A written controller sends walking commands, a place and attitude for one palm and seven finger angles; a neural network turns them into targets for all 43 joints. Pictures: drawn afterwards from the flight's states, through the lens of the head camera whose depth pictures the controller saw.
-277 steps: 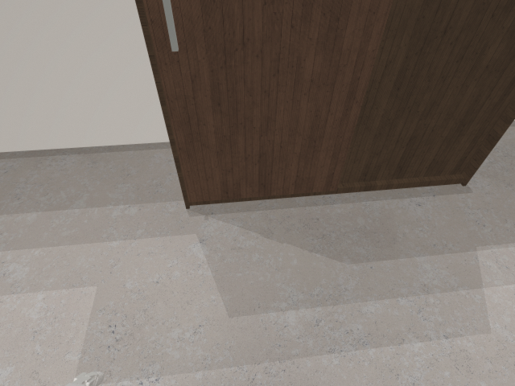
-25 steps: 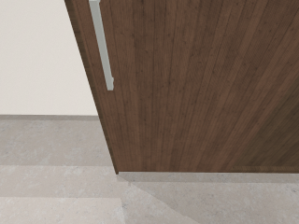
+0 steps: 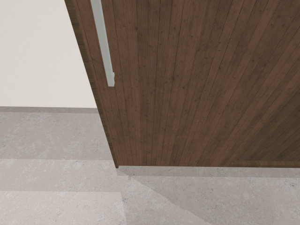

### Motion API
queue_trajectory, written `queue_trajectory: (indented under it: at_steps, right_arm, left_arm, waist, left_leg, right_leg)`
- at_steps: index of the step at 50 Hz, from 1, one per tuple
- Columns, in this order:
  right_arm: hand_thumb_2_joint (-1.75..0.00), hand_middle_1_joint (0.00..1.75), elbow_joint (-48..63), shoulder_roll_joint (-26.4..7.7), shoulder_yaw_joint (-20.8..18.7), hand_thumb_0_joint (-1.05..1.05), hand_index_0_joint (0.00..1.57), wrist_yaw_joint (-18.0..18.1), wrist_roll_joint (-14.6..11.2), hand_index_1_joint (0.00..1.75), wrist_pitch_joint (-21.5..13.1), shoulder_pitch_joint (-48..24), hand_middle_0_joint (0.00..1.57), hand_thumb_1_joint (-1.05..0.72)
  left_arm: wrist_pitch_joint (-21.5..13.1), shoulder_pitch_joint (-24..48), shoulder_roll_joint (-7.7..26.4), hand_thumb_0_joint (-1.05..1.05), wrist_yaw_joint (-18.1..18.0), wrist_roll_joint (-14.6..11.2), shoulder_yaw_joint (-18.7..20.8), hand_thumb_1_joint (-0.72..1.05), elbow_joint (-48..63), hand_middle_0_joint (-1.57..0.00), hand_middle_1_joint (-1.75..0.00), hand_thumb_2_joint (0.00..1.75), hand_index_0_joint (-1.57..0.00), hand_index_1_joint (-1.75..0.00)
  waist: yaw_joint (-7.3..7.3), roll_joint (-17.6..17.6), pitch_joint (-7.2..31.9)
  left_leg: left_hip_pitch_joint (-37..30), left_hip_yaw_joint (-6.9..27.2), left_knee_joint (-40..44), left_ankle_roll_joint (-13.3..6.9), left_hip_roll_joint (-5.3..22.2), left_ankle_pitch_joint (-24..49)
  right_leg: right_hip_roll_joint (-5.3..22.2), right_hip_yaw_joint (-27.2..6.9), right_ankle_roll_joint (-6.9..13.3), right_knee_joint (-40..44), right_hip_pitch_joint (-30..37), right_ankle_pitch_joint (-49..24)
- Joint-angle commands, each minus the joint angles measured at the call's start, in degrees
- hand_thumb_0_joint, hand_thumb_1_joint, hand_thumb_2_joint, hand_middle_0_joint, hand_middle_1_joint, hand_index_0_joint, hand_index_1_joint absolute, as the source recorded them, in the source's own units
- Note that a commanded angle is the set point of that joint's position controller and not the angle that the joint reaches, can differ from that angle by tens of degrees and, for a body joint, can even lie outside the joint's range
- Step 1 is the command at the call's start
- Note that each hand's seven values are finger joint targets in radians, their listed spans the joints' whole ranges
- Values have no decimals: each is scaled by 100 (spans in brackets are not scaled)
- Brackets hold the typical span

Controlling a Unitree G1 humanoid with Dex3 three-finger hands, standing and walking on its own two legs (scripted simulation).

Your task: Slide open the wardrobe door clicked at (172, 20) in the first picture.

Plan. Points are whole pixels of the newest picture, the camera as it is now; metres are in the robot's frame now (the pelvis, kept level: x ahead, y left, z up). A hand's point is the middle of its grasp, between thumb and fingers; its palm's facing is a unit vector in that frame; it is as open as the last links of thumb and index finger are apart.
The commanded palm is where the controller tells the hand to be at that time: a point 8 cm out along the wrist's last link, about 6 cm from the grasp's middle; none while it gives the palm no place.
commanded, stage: look again from close up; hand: left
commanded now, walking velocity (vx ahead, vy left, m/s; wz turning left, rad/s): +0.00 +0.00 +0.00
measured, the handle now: (105, 43) +0.56 +0.17 +0.20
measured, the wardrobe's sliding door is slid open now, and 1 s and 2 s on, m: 0.00 0.00 0.00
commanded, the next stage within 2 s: shuffle to correct the standing spot in 0.62 s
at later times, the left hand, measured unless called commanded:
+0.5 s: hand out of the picture +0.04 +0.18 -0.17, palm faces +0.01 -0.97 -0.24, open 7.3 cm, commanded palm none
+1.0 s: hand out of the picture +0.01 +0.16 -0.19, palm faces +0.09 -0.98 -0.17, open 7.3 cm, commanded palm none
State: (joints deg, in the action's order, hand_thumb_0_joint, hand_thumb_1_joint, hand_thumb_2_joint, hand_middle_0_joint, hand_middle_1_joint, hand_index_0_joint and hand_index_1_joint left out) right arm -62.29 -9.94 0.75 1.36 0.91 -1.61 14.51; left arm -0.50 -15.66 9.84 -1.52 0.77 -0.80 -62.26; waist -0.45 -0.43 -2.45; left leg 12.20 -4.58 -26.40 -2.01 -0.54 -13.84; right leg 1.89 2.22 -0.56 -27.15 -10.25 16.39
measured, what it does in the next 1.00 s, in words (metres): stands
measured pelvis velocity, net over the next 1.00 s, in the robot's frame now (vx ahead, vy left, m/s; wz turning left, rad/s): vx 0.04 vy -0.01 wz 0.04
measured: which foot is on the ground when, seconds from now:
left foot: down 0.00-1.00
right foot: down 0.00-1.00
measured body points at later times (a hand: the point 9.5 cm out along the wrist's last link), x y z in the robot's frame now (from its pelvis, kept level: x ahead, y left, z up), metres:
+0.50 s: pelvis +0.01 -0.01 +0.00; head +0.02 -0.01 +0.45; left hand +0.04 +0.24 -0.15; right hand +0.05 -0.26 -0.15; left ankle +0.00 +0.10 -0.74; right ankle -0.02 -0.12 -0.74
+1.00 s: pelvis +0.04 -0.01 -0.01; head +0.04 +0.01 +0.44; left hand +0.01 +0.22 -0.17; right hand +0.05 -0.25 -0.16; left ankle +0.02 +0.09 -0.74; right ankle -0.02 -0.12 -0.74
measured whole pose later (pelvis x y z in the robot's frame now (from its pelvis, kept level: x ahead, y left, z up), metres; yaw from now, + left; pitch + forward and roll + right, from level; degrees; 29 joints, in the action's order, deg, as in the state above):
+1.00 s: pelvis +0.04 -0.01 -0.01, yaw +2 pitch -1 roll -1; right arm -64.0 -10.3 0.6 0.3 1.6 -0.2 16.7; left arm -1.1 -19.9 10.3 -0.8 1.3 0.8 -62.3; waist -1.5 -0.7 -0.5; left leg 14.1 -4.6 -34.8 -0.8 2.4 -21.4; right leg -0.2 5.0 1.0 -28.2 -6.5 21.2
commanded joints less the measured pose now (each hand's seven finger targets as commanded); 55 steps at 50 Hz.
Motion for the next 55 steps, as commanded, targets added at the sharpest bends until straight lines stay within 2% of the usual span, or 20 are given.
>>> queue_trajectory:
  at_steps: [1, 15, 23, 27, 35, 36, 37, 39, 41, 43, 45, 46, 48, 49, 50, 51, 52, 53, 54, 55]
  right_arm:
    - [-90, 30, 162, -713, -148, 0, 20, 31, -26, 30, -81, 173, 20, -90]
    - [-90, 30, 132, -886, -175, 0, 20, 32, -22, 30, -85, -138, 20, -90]
    - [-90, 30, 89, -922, -152, 0, 20, 23, -16, 30, -62, -229, 20, -90]
    - [-90, 30, 81, -992, -141, 0, 20, 13, -9, 30, -56, -270, 20, -90]
    - [-90, 30, 49, -1036, -144, 0, 20, 14, -17, 30, -65, -280, 20, -90]
    - [-90, 30, 35, -1030, -143, 0, 20, 13, -19, 30, -63, -282, 20, -90]
    - [-90, 30, -21, -841, -92, 0, 20, 1, -6, 30, -35, -191, 20, -90]
    - [-90, 30, -51, -671, -58, 0, 20, -21, 14, 30, 15, -22, 20, -90]
    - [-90, 30, -23, -622, -60, 0, 20, -53, 46, 30, 55, -44, 20, -90]
    - [-90, 30, 56, -534, -74, 0, 20, -74, 60, 30, 72, -52, 20, -90]
    - [-90, 30, 163, -522, -92, 0, 20, -86, 67, 30, 55, -129, 20, -90]
    - [-90, 30, 207, -512, -97, 0, 20, -93, 63, 30, 37, -130, 20, -90]
    - [-90, 30, 240, -417, -122, 0, 20, -107, 40, 30, -7, 13, 20, -90]
    - [-90, 30, 200, -375, -113, 0, 20, -107, 26, 30, -38, 210, 20, -90]
    - [-90, 30, 81, -361, -111, 0, 20, -98, 14, 30, -73, 564, 20, -90]
    - [-90, 30, -70, -510, -149, 0, 20, -68, 30, 30, -113, 1030, 20, -90]
    - [-90, 30, -217, -916, -239, 0, 20, -32, 85, 30, -137, 1579, 20, -90]
    - [-90, 30, -319, -971, -255, 0, 20, 25, 75, 30, -114, 1998, 20, -90]
    - [-90, 30, -337, -810, -184, 0, 20, 73, 65, 30, -120, 2074, 20, -90]
    - [-90, 30, -255, -608, -136, 0, 20, 91, 42, 30, -154, 1872, 20, -90]
  left_arm:
    - [-96, -240, 719, 0, -49, 13, 166, 90, 207, -20, -30, 90, -20, -30]
    - [-136, -103, 915, 0, -36, 17, 199, 90, 199, -20, -30, 90, -20, -30]
    - [-112, 12, 988, 0, -16, 20, 205, 90, 214, -20, -30, 90, -20, -30]
    - [-104, 76, 1024, 0, -3, 6, 202, 90, 225, -20, -30, 90, -20, -30]
    - [-141, 90, 1101, 0, 1, 1, 210, 90, 237, -20, -30, 90, -20, -30]
    - [-140, 88, 1110, 0, 1, -2, 214, 90, 234, -20, -30, 90, -20, -30]
    - [-119, -10, 931, 0, -4, 1, 181, 90, 186, -20, -30, 90, -20, -30]
    - [-76, -209, 835, 0, 2, 28, 174, 90, 111, -20, -30, 90, -20, -30]
    - [-39, -327, 919, 0, 26, 38, 217, 90, 99, -20, -30, 90, -20, -30]
    - [-30, -534, 1046, 0, 29, 46, 293, 90, 94, -20, -30, 90, -20, -30]
    - [-55, -744, 1067, 0, 20, 46, 352, 90, 105, -20, -30, 90, -20, -30]
    - [-82, -811, 1049, 0, 13, 58, 372, 90, 113, -20, -30, 90, -20, -30]
    - [-126, -884, 1043, 0, 4, 79, 423, 90, 132, -20, -30, 90, -20, -30]
    - [-130, -798, 1012, 0, 8, 74, 424, 90, 160, -20, -30, 90, -20, -30]
    - [-117, -647, 936, 0, 22, 61, 409, 90, 197, -20, -30, 90, -20, -30]
    - [-98, -509, 716, 0, 49, 46, 368, 90, 258, -20, -30, 90, -20, -30]
    - [-100, -399, 451, 0, 68, 38, 320, 90, 387, -20, -30, 90, -20, -30]
    - [-129, 16, 396, 0, 47, 83, 280, 90, 555, -20, -30, 90, -20, -30]
    - [-135, 168, 479, 0, 30, 99, 302, 90, 578, -20, -30, 90, -20, -30]
    - [-146, 158, 428, 0, 45, 87, 328, 90, 542, -20, -30, 90, -20, -30]
  waist:
    - [19, 13, 93]
    - [11, -19, 276]
    - [-14, -37, 50]
    - [-7, 52, 75]
    - [-5, -80, 313]
    - [-9, -43, 300]
    - [-12, -63, 305]
    - [-38, -223, 213]
    - [-85, -347, -159]
    - [-161, -700, -396]
    - [-239, -887, -642]
    - [-234, -879, -695]
    - [-168, -606, -639]
    - [-54, -494, -560]
    - [122, -341, -430]
    - [289, 344, -315]
    - [446, 1524, -173]
    - [598, 1939, -371]
    - [569, 1505, -540]
    - [438, 918, -592]
  left_leg:
    - [-107, 700, 501, -50, 683, 1011]
    - [-354, 657, 444, -25, 704, 1429]
    - [-240, 691, 588, -13, 710, 1134]
    - [-245, 711, 665, 6, 706, 996]
    - [-387, 668, 579, 36, 710, 1243]
    - [-370, 656, 581, 42, 710, 1226]
    - [-335, 591, 561, 68, 687, 929]
    - [-110, 467, 366, 79, 552, 217]
    - [358, 304, 155, 119, 371, -537]
    - [841, 86, -389, 155, 217, -801]
    - [1224, -1, -956, 164, 255, -936]
    - [1348, 27, -1104, 153, 304, -1037]
    - [1221, -51, -951, 135, 345, -1045]
    - [794, -86, -552, 117, 339, -864]
    - [77, -92, -45, 80, 304, -463]
    - [-632, 331, 306, -74, 545, 151]
    - [-1240, 1626, 731, -565, 1516, 802]
    - [-1503, 2339, 1154, -1040, 2071, 1637]
    - [-1463, 2354, 1102, -1235, 2193, 2351]
    - [-1233, 2115, 1040, -1300, 2142, 2671]
  right_leg:
    - [432, -427, 227, 416, -54, -889]
    - [509, -474, 246, 466, 90, -1464]
    - [492, -482, 245, 609, 53, -1158]
    - [491, -509, 248, 650, 22, -952]
    - [537, -534, 278, 639, 189, -1429]
    - [546, -522, 275, 659, 196, -1398]
    - [546, -518, 265, 687, 208, -1081]
    - [574, -606, 330, 711, 228, -246]
    - [716, -916, 483, 999, 93, 883]
    - [993, -1304, 712, 1297, 205, 1283]
    - [1355, -1683, 965, 1477, 191, 1002]
    - [1443, -1683, 1070, 1433, 246, 619]
    - [1482, -1474, 1157, 1154, 304, -99]
    - [1395, -1237, 1088, 884, 84, -312]
    - [1074, -827, 901, 462, -313, -340]
    - [540, -271, 641, -329, -818, -169]
    - [-63, 461, 334, -1677, -1651, 763]
    - [-239, 407, 275, -2877, -2515, 1930]
    - [21, 65, 317, -3580, -2843, 1808]
    - [191, -27, 322, -3872, -2884, 1524]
